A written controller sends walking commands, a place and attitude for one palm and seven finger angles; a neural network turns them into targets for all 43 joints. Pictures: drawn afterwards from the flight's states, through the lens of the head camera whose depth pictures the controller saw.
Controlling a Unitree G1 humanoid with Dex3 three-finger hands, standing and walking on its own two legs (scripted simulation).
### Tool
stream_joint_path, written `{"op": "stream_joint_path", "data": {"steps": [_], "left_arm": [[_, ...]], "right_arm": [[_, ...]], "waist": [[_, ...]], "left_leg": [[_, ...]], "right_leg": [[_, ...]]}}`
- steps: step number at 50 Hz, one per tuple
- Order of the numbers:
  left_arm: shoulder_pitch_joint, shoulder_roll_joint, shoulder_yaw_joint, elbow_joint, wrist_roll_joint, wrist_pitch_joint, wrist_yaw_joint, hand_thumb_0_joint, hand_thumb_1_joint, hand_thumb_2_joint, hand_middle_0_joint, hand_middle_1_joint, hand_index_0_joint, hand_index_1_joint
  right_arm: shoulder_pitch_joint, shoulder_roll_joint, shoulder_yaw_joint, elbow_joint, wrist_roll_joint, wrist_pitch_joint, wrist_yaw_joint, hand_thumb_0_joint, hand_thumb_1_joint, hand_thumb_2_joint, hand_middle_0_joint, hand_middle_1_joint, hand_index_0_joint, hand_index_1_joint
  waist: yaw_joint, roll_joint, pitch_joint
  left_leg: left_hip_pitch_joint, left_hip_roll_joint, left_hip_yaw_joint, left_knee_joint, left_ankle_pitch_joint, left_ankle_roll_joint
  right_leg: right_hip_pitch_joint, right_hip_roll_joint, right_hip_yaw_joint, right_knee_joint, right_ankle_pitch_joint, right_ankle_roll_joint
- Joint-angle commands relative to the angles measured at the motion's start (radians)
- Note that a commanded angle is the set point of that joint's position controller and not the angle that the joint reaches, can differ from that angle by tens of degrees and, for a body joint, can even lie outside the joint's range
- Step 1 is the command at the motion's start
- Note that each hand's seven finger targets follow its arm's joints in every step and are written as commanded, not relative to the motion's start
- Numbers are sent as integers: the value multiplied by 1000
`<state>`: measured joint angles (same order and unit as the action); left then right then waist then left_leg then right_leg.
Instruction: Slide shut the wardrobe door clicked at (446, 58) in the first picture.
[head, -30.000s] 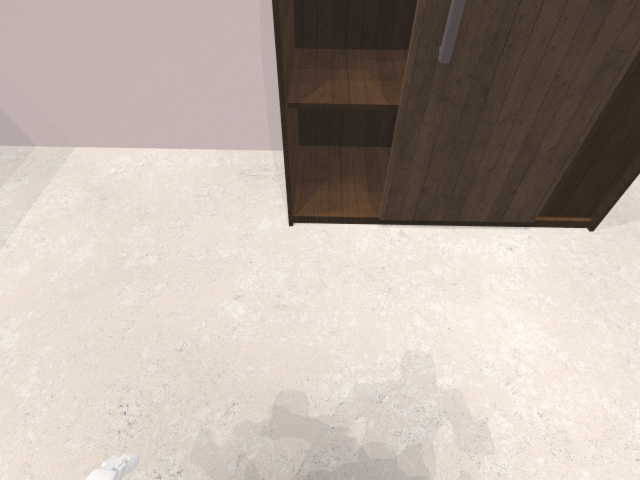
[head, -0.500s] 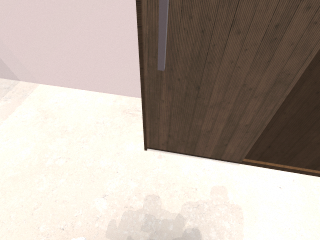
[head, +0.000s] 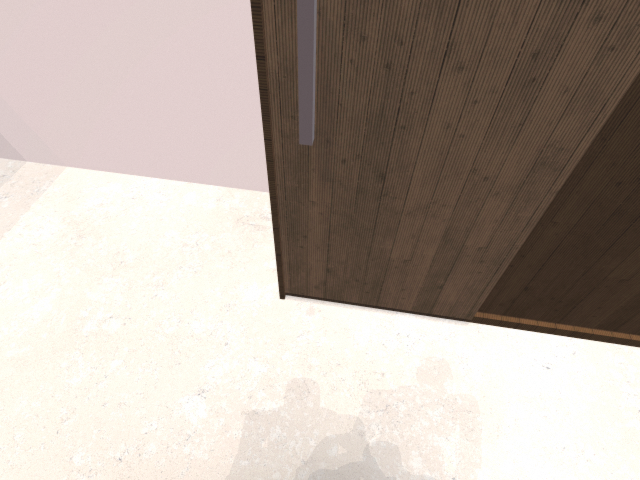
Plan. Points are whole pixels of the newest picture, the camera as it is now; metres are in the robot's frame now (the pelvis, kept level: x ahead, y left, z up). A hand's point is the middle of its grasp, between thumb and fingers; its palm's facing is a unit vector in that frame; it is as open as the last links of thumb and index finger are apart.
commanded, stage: let the arm hang, fingers relaxed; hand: right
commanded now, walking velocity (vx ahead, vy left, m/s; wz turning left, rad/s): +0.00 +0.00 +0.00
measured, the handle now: (309, 61) +0.77 +0.08 +0.14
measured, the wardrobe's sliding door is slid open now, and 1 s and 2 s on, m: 0.00 0.00 0.00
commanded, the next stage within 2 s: look to check the result in 0.34 s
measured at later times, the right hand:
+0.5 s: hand out of the picture +0.03 -0.19 -0.18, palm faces -0.01 +0.98 -0.22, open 7.3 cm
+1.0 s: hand out of the picture +0.07 -0.22 -0.17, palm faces -0.02 +0.96 -0.27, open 7.3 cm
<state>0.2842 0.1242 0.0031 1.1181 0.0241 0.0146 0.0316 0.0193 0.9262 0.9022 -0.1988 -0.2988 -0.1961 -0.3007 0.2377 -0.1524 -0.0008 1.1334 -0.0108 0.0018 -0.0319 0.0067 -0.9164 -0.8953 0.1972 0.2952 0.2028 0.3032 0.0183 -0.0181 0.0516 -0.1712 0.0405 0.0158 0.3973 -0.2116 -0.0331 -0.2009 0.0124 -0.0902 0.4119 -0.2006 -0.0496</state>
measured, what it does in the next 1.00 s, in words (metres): stands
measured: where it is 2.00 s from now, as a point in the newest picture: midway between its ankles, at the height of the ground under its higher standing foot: outside the picture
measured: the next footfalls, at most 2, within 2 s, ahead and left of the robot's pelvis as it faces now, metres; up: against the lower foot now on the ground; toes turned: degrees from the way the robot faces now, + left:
none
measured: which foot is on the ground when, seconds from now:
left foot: down 0.00-1.00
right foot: down 0.00-1.00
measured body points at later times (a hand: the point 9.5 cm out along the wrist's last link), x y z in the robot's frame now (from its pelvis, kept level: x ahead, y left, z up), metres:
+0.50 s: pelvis +0.01 -0.01 +0.00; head +0.03 -0.01 +0.45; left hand +0.01 +0.22 -0.16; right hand +0.03 -0.24 -0.16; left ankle +0.00 +0.14 -0.74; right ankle +0.02 -0.08 -0.74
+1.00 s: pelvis +0.02 +0.00 +0.00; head +0.04 +0.00 +0.45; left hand +0.06 +0.26 -0.15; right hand +0.07 -0.27 -0.15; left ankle +0.00 +0.14 -0.74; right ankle +0.02 -0.08 -0.74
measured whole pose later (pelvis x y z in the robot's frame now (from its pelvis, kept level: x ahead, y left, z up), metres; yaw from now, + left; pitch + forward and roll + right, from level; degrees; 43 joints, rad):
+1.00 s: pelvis +0.02 +0.00 +0.00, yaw +0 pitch -1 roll +0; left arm 0.15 0.24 0.01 1.12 0.02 0.00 0.02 0.01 0.91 0.90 -0.20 -0.30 -0.20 -0.30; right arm 0.14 -0.25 -0.02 1.14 -0.01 -0.01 -0.02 0.01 -0.91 -0.90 0.20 0.30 0.20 0.30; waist 0.02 0.00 0.06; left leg -0.12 0.05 0.01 0.34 -0.20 -0.04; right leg -0.15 0.02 -0.09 0.35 -0.19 -0.05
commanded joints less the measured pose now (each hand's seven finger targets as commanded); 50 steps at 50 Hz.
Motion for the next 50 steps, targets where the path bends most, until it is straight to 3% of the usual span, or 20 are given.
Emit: {"op": "stream_joint_path", "data": {"steps": [1, 4, 6, 29, 31, 37, 45, 50], "left_arm": [[67, 102, 24, -20, -3, -15, -2, 0, 900, 900, -200, -300, -200, -300], [62, 109, 25, -19, -2, -20, -1, 0, 900, 900, -200, -300, -200, -300], [58, 114, 25, -23, -4, -22, -2, 0, 900, 900, -200, -300, -200, -300], [-27, 193, 31, -29, -6, -28, -3, 0, 900, 900, -200, -300, -200, -300], [-35, 196, 32, -28, -7, -29, -4, 0, 900, 900, -200, -300, -200, -300], [-67, 221, 34, -31, -7, -28, -6, 0, 900, 900, -200, -300, -200, -300], [-107, 265, 38, -39, -9, -33, -9, 0, 900, 900, -200, -300, -200, -300], [-131, 290, 39, -38, -9, -34, -10, 0, 900, 900, -200, -300, -200, -300]], "right_arm": [[54, -98, -17, -18, 0, -10, -8, 0, -900, -900, 200, 300, 200, 300], [48, -100, -22, -18, 0, -11, -7, 0, -900, -900, 200, 300, 200, 300], [46, -110, -23, -21, 0, -14, -7, 0, -900, -900, 200, 300, 200, 300], [-9, -171, -30, -18, -2, -18, -1, 0, -900, -900, 200, 300, 200, 300], [-11, -179, -31, -17, -2, -21, -1, 0, -900, -900, 200, 300, 200, 300], [-38, -202, -33, -23, -1, -24, 1, 0, -900, -900, 200, 300, 200, 300], [-71, -247, -39, -33, -1, -32, 4, 0, -900, -900, 200, 300, 200, 300], [-98, -271, -42, -41, -1, -31, 6, 0, -900, -900, 200, 300, 200, 300]], "waist": [[-5, 18, 53], [-7, -12, 41], [-7, 15, 18], [-4, 2, -4], [-4, 24, -24], [-4, 18, -12], [-5, 24, -61], [-7, 13, -58]], "left_leg": [[-62, 44, -45, -70, 3, 49], [-49, 45, -42, -61, 18, 48], [-35, 49, -46, -61, 38, 48], [-20, 64, -53, -80, 69, 44], [-11, 68, -55, -83, 90, 45], [-7, 72, -59, -96, 97, 46], [24, 76, -66, -97, 159, 50], [34, 81, -65, -106, 153, 50]], "right_leg": [[-3, -116, 127, -126, -25, 8], [0, -120, 130, -138, -23, 6], [16, -120, 129, -128, 13, 5], [77, -130, 129, -129, 86, 6], [92, -131, 127, -119, 120, 5], [93, -132, 128, -124, 127, 9], [120, -137, 130, -116, 193, 11], [118, -141, 134, -127, 196, 14]]}}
